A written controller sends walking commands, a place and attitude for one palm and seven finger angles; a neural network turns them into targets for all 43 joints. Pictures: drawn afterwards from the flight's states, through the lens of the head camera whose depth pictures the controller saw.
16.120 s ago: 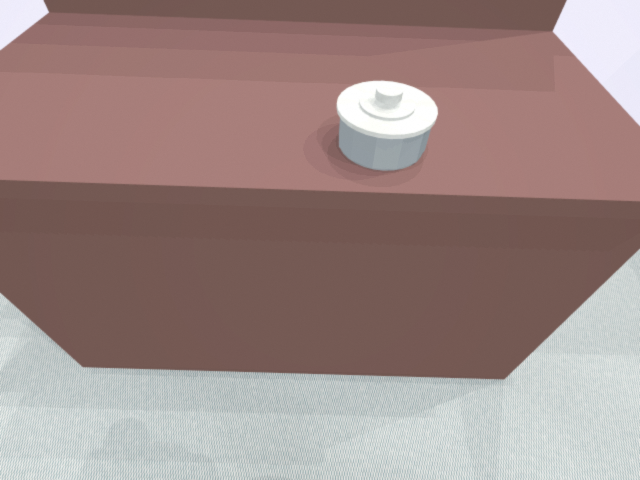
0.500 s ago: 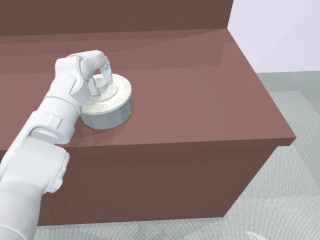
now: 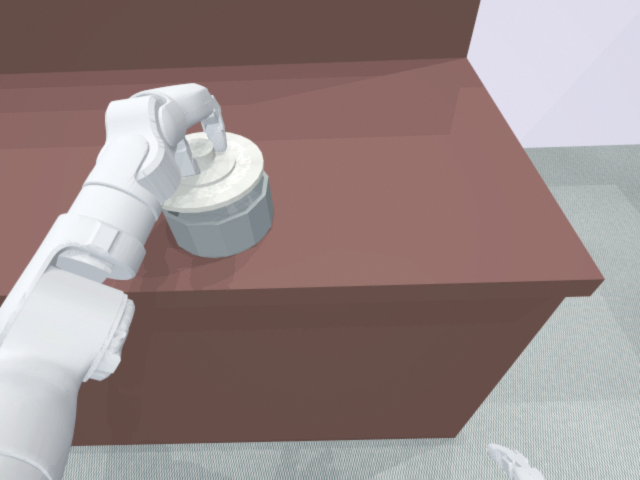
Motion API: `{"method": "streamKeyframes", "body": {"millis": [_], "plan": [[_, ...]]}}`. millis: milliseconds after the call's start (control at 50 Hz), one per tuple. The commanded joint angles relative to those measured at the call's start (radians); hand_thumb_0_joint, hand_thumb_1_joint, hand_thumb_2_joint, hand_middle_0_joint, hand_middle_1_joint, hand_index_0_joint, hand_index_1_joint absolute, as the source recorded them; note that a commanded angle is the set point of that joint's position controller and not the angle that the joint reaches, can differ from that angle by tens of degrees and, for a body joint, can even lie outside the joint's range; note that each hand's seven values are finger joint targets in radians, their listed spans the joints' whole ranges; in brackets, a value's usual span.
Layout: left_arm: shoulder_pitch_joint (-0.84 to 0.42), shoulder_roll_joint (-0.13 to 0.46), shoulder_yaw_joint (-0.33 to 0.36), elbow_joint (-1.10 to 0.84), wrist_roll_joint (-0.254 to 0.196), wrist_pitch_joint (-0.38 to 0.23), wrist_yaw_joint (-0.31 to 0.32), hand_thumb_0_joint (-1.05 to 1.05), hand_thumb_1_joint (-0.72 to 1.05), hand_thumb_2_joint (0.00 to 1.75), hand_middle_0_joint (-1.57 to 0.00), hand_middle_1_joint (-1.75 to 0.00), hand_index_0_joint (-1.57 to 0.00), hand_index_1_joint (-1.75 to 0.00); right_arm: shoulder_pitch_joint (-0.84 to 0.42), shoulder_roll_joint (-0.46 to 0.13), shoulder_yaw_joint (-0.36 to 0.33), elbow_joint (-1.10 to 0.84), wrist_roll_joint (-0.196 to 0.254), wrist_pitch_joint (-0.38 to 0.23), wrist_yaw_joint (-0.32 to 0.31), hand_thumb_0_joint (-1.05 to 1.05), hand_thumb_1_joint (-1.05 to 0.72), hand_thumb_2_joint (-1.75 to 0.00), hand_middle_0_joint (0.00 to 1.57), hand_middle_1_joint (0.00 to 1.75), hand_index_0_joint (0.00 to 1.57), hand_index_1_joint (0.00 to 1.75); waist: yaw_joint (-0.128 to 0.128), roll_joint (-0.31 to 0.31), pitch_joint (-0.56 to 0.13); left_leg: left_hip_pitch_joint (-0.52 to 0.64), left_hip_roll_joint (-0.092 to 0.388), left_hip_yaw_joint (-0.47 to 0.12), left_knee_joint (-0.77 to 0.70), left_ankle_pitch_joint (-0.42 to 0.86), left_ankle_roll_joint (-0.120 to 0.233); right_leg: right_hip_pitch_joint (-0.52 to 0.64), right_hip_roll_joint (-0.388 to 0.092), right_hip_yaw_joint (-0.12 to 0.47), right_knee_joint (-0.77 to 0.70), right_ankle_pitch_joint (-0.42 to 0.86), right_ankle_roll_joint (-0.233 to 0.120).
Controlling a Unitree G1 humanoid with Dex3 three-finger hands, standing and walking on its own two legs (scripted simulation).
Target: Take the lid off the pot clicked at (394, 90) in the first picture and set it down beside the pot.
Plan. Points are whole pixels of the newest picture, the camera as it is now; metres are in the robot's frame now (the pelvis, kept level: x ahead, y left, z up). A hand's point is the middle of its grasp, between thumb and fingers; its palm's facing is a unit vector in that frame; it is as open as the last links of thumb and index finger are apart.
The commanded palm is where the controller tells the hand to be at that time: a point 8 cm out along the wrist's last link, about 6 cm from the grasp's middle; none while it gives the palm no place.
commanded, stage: lift the lid straight up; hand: left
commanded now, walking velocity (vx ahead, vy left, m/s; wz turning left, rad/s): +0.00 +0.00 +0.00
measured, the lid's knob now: (197, 152) +0.48 +0.17 +0.18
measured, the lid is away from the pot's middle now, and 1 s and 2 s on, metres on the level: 0.01 0.01 0.08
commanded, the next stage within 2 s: move the lid sideways beside the pot in 1.38 s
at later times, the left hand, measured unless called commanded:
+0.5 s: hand (185, 120) +0.44 +0.16 +0.25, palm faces -0.24 -0.12 -0.96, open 7.6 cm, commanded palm +0.43 +0.17 +0.33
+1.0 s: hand (165, 83) +0.44 +0.17 +0.29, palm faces -0.18 -0.13 -0.98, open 7.5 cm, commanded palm +0.43 +0.17 +0.37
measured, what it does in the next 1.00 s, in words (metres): stands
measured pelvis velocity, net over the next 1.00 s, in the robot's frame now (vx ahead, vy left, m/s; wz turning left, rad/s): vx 0.00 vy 0.00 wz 0.00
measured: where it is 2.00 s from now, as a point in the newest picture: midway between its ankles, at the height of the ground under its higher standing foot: outside the picture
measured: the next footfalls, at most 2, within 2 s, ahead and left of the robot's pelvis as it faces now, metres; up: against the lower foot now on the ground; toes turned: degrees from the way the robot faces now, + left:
none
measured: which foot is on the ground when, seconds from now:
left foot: down 0.00-1.00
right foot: down 0.00-1.00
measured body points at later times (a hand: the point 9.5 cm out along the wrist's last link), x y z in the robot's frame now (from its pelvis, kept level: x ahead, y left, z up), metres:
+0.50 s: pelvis +0.00 +0.00 +0.00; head +0.00 -0.03 +0.45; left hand +0.45 +0.16 +0.30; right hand +0.12 -0.26 -0.12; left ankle +0.03 +0.09 -0.74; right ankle -0.05 -0.12 -0.74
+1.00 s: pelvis +0.00 +0.00 +0.00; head +0.00 -0.03 +0.45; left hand +0.45 +0.17 +0.35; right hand +0.13 -0.26 -0.12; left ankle +0.03 +0.09 -0.74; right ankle -0.05 -0.12 -0.74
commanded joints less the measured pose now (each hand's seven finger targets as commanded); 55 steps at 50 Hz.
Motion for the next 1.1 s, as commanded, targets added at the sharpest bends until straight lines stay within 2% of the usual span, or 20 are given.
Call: {"method": "streamKeyframes", "body": {"millis": [0, 80, 120, 160, 260, 280, 320, 380, 460, 480, 560, 620, 660, 740, 760, 860, 880, 980, 1020, 1080], "plan": [[-0.673, 0.260, 0.138, -0.165, 0.037, 0.001, 0.053, 0.00, 0.67, 0.97, -1.05, -1.12, -0.82, -1.05, -0.057, -0.139, -0.045, -0.112, -0.004, -0.037, -0.013, 0.00, -0.90, -0.90, 0.20, 0.30, 0.20, 0.30, -0.014, -0.074, -0.388, 0.330, -0.023, -0.038, 0.006, 0.289, 0.033, -0.047, 0.069, -0.009, -0.034, 0.350, -0.044], [-0.737, 0.268, 0.138, -0.256, 0.039, -0.008, 0.054, 0.00, 0.67, 0.97, -1.05, -1.12, -0.82, -1.05, -0.066, -0.136, -0.047, -0.127, -0.006, -0.046, -0.010, 0.00, -0.90, -0.90, 0.20, 0.30, 0.20, 0.30, -0.009, -0.022, -0.451, 0.376, -0.021, -0.040, 0.008, 0.322, 0.031, -0.032, 0.067, -0.002, -0.034, 0.359, -0.044], [-0.711, 0.248, 0.116, -0.159, 0.041, 0.004, 0.045, 0.00, 0.67, 0.97, -1.05, -1.12, -0.82, -1.05, -0.061, -0.138, -0.041, -0.113, 0.000, -0.037, -0.011, 0.00, -0.90, -0.90, 0.20, 0.30, 0.20, 0.30, -0.016, -0.065, -0.374, 0.321, -0.024, -0.034, -0.007, 0.269, 0.031, -0.043, 0.066, -0.007, -0.041, 0.338, -0.043], [-0.721, 0.235, 0.106, -0.190, 0.029, 0.004, 0.046, 0.00, 0.67, 0.97, -1.05, -1.12, -0.82, -1.05, -0.074, -0.144, -0.045, -0.120, -0.001, -0.037, -0.010, 0.00, -0.90, -0.90, 0.20, 0.30, 0.20, 0.30, -0.013, -0.030, -0.397, 0.344, -0.021, -0.036, -0.003, 0.284, 0.030, -0.041, 0.064, -0.007, -0.041, 0.338, -0.048], [-0.728, 0.258, 0.128, -0.230, 0.032, 0.004, 0.045, 0.00, 0.67, 0.97, -1.05, -1.12, -0.82, -1.05, -0.069, -0.146, -0.047, -0.127, -0.003, -0.047, -0.006, 0.00, -0.90, -0.90, 0.20, 0.30, 0.20, 0.30, -0.001, -0.009, -0.441, 0.369, -0.018, -0.037, 0.001, 0.340, 0.031, -0.016, 0.062, -0.003, -0.039, 0.373, -0.048], [-0.753, 0.312, 0.175, -0.254, 0.049, 0.000, 0.047, 0.00, 0.67, 0.97, -1.05, -1.12, -0.82, -1.05, -0.065, -0.142, -0.046, -0.127, -0.008, -0.050, -0.006, 0.00, -0.90, -0.90, 0.20, 0.30, 0.20, 0.30, 0.006, -0.025, -0.463, 0.371, -0.019, -0.036, 0.001, 0.355, 0.032, 0.002, 0.063, 0.003, -0.036, 0.386, -0.045], [-0.732, 0.238, 0.111, -0.178, 0.047, 0.011, 0.036, 0.00, 0.67, 0.97, -1.05, -1.12, -0.82, -1.05, -0.073, -0.134, -0.041, -0.123, 0.000, -0.044, -0.006, 0.00, -0.90, -0.90, 0.20, 0.30, 0.20, 0.30, -0.008, -0.065, -0.384, 0.332, -0.021, -0.027, -0.009, 0.310, 0.033, -0.025, 0.062, -0.004, -0.042, 0.360, -0.042], [-0.750, 0.336, 0.191, -0.239, 0.053, 0.011, 0.039, 0.00, 0.67, 0.97, -1.05, -1.12, -0.82, -1.05, -0.072, -0.146, -0.043, -0.132, -0.007, -0.045, -0.005, 0.00, -0.90, -0.90, 0.20, 0.30, 0.20, 0.30, 0.013, -0.056, -0.441, 0.349, -0.023, -0.030, -0.010, 0.334, 0.035, 0.014, 0.060, 0.006, -0.044, 0.382, -0.043], [-0.726, 0.262, 0.124, -0.186, 0.035, 0.023, 0.027, 0.00, 0.67, 0.97, -1.05, -1.12, -0.82, -1.05, -0.082, -0.145, -0.043, -0.129, 0.000, -0.042, -0.006, 0.00, -0.90, -0.90, 0.20, 0.30, 0.20, 0.30, 0.005, -0.054, -0.378, 0.327, -0.020, -0.025, -0.018, 0.295, 0.034, -0.012, 0.056, -0.003, -0.050, 0.354, -0.044], [-0.789, 0.306, 0.153, -0.226, 0.051, 0.019, 0.030, 0.00, 0.67, 0.97, -1.05, -1.12, -0.82, -1.05, -0.078, -0.143, -0.040, -0.129, -0.002, -0.045, -0.005, 0.00, -0.90, -0.90, 0.20, 0.30, 0.20, 0.30, 0.005, -0.049, -0.408, 0.338, -0.024, -0.025, -0.021, 0.297, 0.034, 0.002, 0.058, 0.004, -0.049, 0.355, -0.042], [-0.788, 0.258, 0.113, -0.213, 0.038, 0.025, 0.025, 0.00, 0.67, 0.97, -1.05, -1.12, -0.82, -1.05, -0.084, -0.145, -0.041, -0.128, 0.000, -0.052, -0.008, 0.00, -0.90, -0.90, 0.20, 0.30, 0.20, 0.30, 0.000, -0.022, -0.406, 0.358, -0.019, -0.031, -0.018, 0.304, 0.032, -0.015, 0.056, 0.000, -0.053, 0.344, -0.046], [-0.816, 0.308, 0.150, -0.146, 0.063, 0.026, 0.023, 0.00, 0.67, 0.97, -1.05, -1.12, -0.82, -1.05, -0.077, -0.140, -0.035, -0.116, -0.003, -0.055, -0.012, 0.00, -0.90, -0.90, 0.20, 0.30, 0.20, 0.30, 0.004, -0.091, -0.380, 0.318, -0.024, -0.022, -0.030, 0.256, 0.038, -0.009, 0.053, 0.005, -0.057, 0.334, -0.039], [-0.825, 0.242, 0.095, -0.209, 0.041, 0.025, 0.018, 0.00, 0.67, 0.97, -1.05, -1.12, -0.82, -1.05, -0.088, -0.143, -0.039, -0.126, 0.000, -0.058, -0.008, 0.00, -0.90, -0.90, 0.20, 0.30, 0.20, 0.30, 0.000, -0.026, -0.418, 0.362, -0.021, -0.025, -0.016, 0.320, 0.034, -0.007, 0.051, 0.002, -0.049, 0.371, -0.045], [-0.848, 0.315, 0.151, -0.143, 0.069, 0.032, 0.017, 0.00, 0.67, 0.97, -1.05, -1.12, -0.82, -1.05, -0.080, -0.142, -0.034, -0.116, -0.003, -0.058, -0.011, 0.00, -0.90, -0.90, 0.20, 0.30, 0.20, 0.30, 0.007, -0.084, -0.396, 0.323, -0.024, -0.022, -0.032, 0.260, 0.035, -0.001, 0.051, 0.008, -0.056, 0.335, -0.040], [-0.832, 0.285, 0.124, -0.161, 0.052, 0.033, 0.016, 0.00, 0.67, 0.97, -1.05, -1.12, -0.82, -1.05, -0.086, -0.148, -0.035, -0.122, -0.003, -0.056, -0.010, 0.00, -0.90, -0.90, 0.20, 0.30, 0.20, 0.30, 0.007, -0.034, -0.401, 0.335, -0.023, -0.022, -0.028, 0.281, 0.034, 0.000, 0.049, 0.004, -0.059, 0.348, -0.046], [-0.827, 0.250, 0.098, -0.135, 0.052, 0.047, 0.004, 0.00, 0.67, 0.97, -1.05, -1.12, -0.82, -1.05, -0.077, -0.146, -0.037, -0.116, -0.002, -0.057, -0.007, 0.00, -0.90, -0.90, 0.20, 0.30, 0.20, 0.30, 0.002, -0.056, -0.382, 0.336, -0.022, -0.024, -0.024, 0.311, 0.034, -0.005, 0.050, -0.002, -0.061, 0.364, -0.045], [-0.887, 0.308, 0.138, -0.157, 0.072, 0.045, 0.007, 0.00, 0.67, 0.97, -1.05, -1.12, -0.82, -1.05, -0.075, -0.144, -0.035, -0.114, -0.002, -0.056, -0.006, 0.00, -0.90, -0.90, 0.20, 0.30, 0.20, 0.30, 0.002, -0.077, -0.393, 0.332, -0.022, -0.023, -0.035, 0.294, 0.033, 0.004, 0.050, 0.007, -0.064, 0.350, -0.041], [-0.931, 0.281, 0.118, -0.245, 0.069, 0.047, 0.003, 0.00, 0.67, 0.97, -1.05, -1.12, -0.82, -1.05, -0.086, -0.136, -0.035, -0.129, -0.002, -0.071, -0.002, 0.00, -0.90, -0.90, 0.20, 0.30, 0.20, 0.30, 0.007, -0.028, -0.457, 0.385, -0.020, -0.029, -0.018, 0.375, 0.032, 0.010, 0.051, 0.009, -0.053, 0.378, -0.043], [-0.898, 0.249, 0.093, -0.156, 0.068, 0.063, -0.003, 0.00, 0.67, 0.97, -1.05, -1.12, -0.82, -1.05, -0.085, -0.136, -0.031, -0.116, 0.002, -0.067, -0.003, 0.00, -0.90, -0.90, 0.20, 0.30, 0.20, 0.30, 0.001, -0.059, -0.380, 0.348, -0.021, -0.030, -0.028, 0.330, 0.033, -0.019, 0.052, -0.001, -0.059, 0.349, -0.043], [-0.950, 0.302, 0.127, -0.191, 0.081, 0.062, 0.002, 0.00, 0.67, 0.97, -1.05, -1.12, -0.82, -1.05, -0.080, -0.142, -0.030, -0.117, -0.002, -0.069, -0.005, 0.00, -0.90, -0.90, 0.20, 0.30, 0.20, 0.30, 0.007, -0.039, -0.420, 0.354, -0.019, -0.033, -0.039, 0.322, 0.026, 0.000, 0.051, 0.003, -0.064, 0.332, -0.046]]}}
